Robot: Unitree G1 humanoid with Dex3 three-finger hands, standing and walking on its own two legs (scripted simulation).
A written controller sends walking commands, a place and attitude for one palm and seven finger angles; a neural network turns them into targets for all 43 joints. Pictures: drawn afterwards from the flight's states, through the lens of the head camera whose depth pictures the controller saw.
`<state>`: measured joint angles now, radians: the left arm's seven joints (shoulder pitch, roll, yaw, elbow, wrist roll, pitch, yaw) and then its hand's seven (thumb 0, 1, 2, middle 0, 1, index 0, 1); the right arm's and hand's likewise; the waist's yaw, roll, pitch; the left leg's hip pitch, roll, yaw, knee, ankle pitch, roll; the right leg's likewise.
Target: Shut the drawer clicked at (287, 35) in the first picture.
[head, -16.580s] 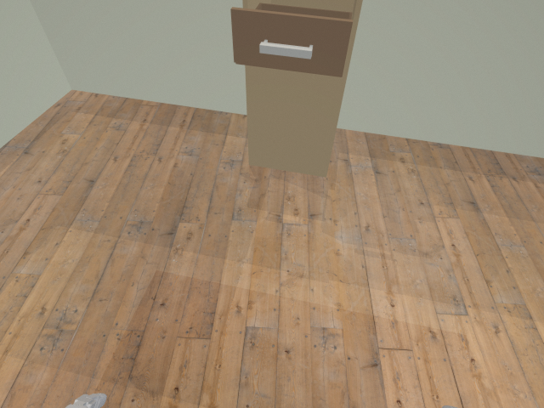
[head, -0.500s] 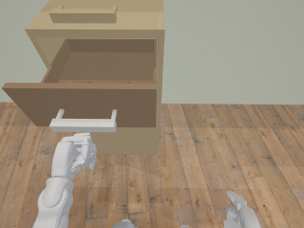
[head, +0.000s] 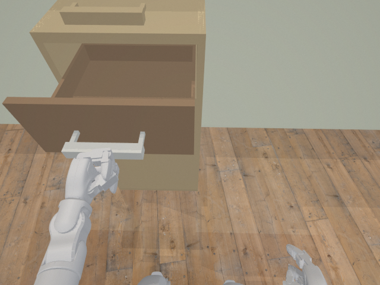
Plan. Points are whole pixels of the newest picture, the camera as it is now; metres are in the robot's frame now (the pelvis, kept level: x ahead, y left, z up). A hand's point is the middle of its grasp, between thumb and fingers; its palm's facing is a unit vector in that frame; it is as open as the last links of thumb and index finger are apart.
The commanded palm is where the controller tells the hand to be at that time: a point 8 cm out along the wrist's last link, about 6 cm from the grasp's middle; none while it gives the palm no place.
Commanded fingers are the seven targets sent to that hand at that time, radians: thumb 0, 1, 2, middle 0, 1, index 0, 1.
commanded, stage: push the drawer shut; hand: left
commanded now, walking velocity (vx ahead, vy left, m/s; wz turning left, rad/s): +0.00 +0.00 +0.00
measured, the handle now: (106, 142) +0.40 +0.20 +0.06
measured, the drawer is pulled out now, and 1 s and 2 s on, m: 0.22 0.08 0.00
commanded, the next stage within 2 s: pull the fist back off the drawer in 1.92 s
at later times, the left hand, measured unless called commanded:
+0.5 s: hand (119, 144) +0.40 +0.17 +0.06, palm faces -0.01 -1.00 -0.03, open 2.9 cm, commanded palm +0.38 +0.23 +0.06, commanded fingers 0.00 0.90 0.90 -1.40 -1.60 -1.40 -1.60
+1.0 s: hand (124, 124) +0.46 +0.18 +0.06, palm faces +0.00 -1.00 -0.02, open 2.8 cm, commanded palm +0.45 +0.23 +0.06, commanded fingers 0.00 0.90 0.90 -1.40 -1.60 -1.40 -1.60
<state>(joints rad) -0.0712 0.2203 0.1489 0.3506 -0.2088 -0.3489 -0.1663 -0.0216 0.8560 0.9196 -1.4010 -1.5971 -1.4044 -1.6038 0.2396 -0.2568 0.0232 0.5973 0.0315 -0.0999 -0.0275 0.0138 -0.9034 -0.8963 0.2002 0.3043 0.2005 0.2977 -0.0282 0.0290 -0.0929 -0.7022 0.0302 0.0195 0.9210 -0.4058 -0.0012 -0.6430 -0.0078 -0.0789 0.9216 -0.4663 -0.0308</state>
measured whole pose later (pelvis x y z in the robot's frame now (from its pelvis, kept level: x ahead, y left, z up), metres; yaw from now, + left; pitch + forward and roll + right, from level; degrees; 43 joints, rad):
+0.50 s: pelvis -0.01 +0.01 +0.00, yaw -1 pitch +13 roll -1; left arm -0.45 0.29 0.23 0.74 -0.17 -0.37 -0.18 -0.04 0.80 0.89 -1.40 -1.60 -1.40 -1.60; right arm 0.30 -0.26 0.03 0.63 0.03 -0.05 -0.02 0.01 -0.90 -0.90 0.20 0.30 0.20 0.30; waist -0.08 0.02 -0.09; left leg -0.77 0.04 0.03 0.94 -0.40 0.01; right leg -0.71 0.00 -0.07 0.93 -0.44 -0.02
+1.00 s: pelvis -0.01 +0.02 -0.01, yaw -2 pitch +17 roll -2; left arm -0.71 0.35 0.31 1.00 -0.12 -0.41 -0.16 -0.07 0.77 0.88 -1.40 -1.60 -1.40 -1.60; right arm 0.33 -0.25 0.03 0.64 0.01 0.01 0.00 0.01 -0.90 -0.90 0.20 0.30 0.20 0.30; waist -0.11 0.02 -0.11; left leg -0.88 0.04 0.03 1.00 -0.42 0.02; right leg -0.81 0.00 -0.06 0.97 -0.46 -0.01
